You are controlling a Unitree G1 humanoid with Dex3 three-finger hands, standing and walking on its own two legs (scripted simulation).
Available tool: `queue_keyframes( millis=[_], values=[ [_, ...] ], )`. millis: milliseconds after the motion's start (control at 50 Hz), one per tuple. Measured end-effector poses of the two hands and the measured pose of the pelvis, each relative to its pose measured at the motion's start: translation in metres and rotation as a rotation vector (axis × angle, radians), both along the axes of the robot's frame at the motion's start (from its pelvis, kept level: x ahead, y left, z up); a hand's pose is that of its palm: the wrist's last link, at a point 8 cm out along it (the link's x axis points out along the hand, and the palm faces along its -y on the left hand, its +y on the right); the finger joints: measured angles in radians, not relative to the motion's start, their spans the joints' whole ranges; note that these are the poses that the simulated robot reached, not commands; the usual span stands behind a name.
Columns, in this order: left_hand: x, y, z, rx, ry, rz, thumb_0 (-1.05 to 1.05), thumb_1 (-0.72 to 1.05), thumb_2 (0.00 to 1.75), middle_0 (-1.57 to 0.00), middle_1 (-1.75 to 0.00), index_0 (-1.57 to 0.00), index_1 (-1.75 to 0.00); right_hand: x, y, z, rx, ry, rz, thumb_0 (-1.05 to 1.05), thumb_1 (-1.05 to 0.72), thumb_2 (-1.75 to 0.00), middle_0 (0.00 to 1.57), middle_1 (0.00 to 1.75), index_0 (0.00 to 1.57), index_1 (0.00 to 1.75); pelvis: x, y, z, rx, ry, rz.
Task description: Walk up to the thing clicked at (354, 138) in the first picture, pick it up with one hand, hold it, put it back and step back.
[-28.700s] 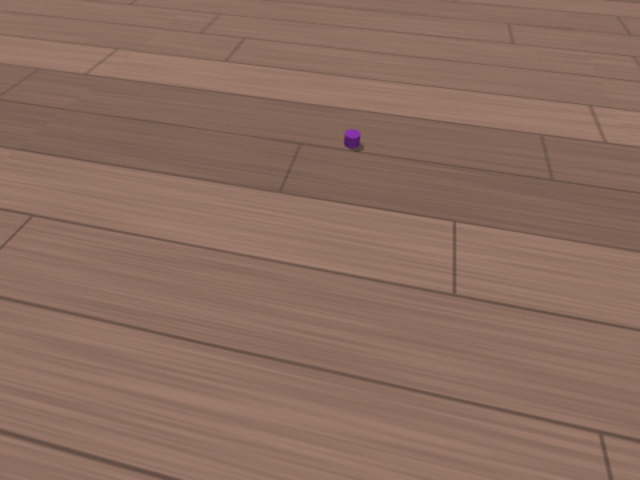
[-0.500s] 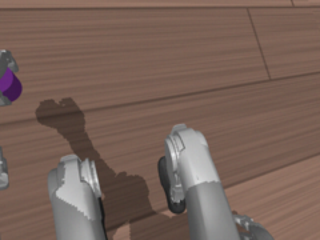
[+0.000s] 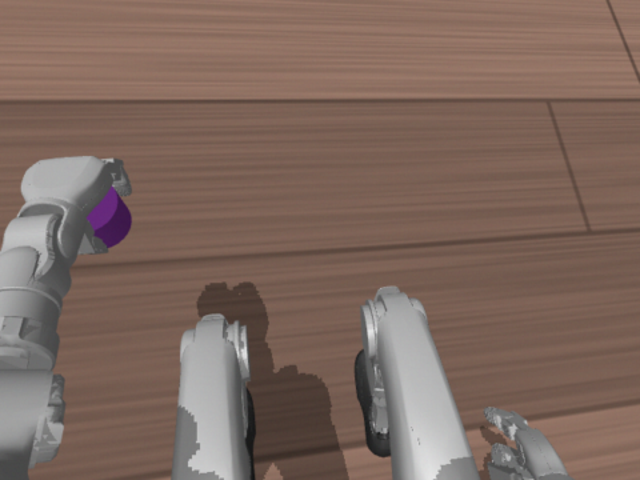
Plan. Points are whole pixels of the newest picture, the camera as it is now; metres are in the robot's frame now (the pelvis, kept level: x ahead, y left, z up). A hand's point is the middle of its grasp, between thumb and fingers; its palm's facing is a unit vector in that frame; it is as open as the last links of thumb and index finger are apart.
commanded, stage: lift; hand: left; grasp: from above
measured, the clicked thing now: (92, 213) +0.47 +0.27 -0.12
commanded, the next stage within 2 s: hold in 1.02 s
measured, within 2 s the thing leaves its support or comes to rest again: neither
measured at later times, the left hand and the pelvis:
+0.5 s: hand (28, 203) +0.38 +0.22 +0.11, palm faces -0.45 -0.10 -0.89, open 10.0 cm; pelvis +0.02 -0.02 +0.18, yaw +2 degrees
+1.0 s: hand out of the picture +0.38 +0.19 +0.22, palm faces -0.45 -0.11 -0.89, open 10.0 cm; pelvis +0.06 -0.03 +0.28, yaw +2 degrees
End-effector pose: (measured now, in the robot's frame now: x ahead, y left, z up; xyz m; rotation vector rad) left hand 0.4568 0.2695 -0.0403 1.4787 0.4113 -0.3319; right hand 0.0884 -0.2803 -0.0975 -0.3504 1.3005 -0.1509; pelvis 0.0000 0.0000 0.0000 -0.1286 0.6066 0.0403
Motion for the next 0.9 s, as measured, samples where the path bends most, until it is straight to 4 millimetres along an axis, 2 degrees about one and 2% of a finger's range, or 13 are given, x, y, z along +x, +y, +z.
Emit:
queue_keyframes(
  millis=[120,220,400,520,700,900],
  values=[
    [-0.017,-0.007,0.051,-0.011,-0.038,-0.008,0.00,-0.08,0.66,-0.47,-0.84,-0.66,-0.75,0.025,0.007,0.033,0.017,-0.078,-0.007,0.00,-0.90,-0.90,0.21,0.30,0.21,0.30,0.002,-0.002,0.038,0.017,-0.035,0.003],
    [-0.030,-0.011,0.098,-0.004,-0.053,0.021,0.00,-0.08,0.66,-0.48,-0.83,-0.66,-0.75,0.039,0.012,0.066,0.039,-0.131,-0.023,0.00,-0.90,-0.90,0.21,0.30,0.21,0.30,0.005,-0.004,0.075,0.035,-0.075,0.001],
    [-0.063,-0.030,0.174,-0.020,-0.006,0.033,0.00,-0.08,0.66,-0.48,-0.83,-0.67,-0.75,0.047,0.012,0.133,0.067,-0.202,-0.061,0.00,-0.90,-0.90,0.21,0.30,0.21,0.30,0.015,-0.011,0.145,0.070,-0.168,-0.008],
    [-0.072,-0.047,0.216,-0.025,-0.013,0.020,0.00,-0.08,0.66,-0.48,-0.83,-0.67,-0.74,0.050,0.005,0.172,0.062,-0.238,-0.078,0.00,-0.90,-0.91,0.21,0.30,0.21,0.30,0.023,-0.019,0.185,0.091,-0.235,-0.010],
    [-0.069,-0.065,0.270,-0.007,-0.046,0.040,0.00,-0.07,0.66,-0.47,-0.84,-0.66,-0.75,0.053,-0.009,0.220,0.053,-0.273,-0.116,0.00,-0.91,-0.91,0.21,0.30,0.21,0.30,0.038,-0.029,0.233,0.108,-0.318,-0.014],
    [-0.070,-0.073,0.301,-0.013,-0.004,0.072,0.00,-0.07,0.66,-0.47,-0.84,-0.65,-0.77,0.056,-0.016,0.257,0.052,-0.275,-0.143,0.01,-0.91,-0.91,0.20,0.30,0.21,0.30,0.053,-0.033,0.271,0.119,-0.385,-0.020]
  ],
)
